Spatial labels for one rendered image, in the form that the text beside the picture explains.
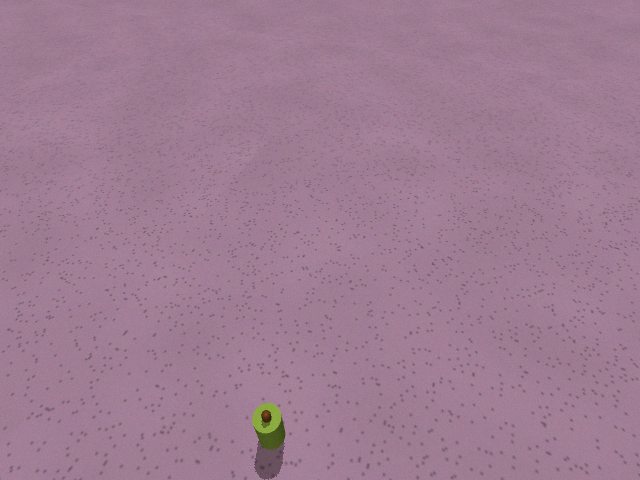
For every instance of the bottle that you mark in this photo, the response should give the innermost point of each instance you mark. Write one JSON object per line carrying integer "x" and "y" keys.
{"x": 269, "y": 427}

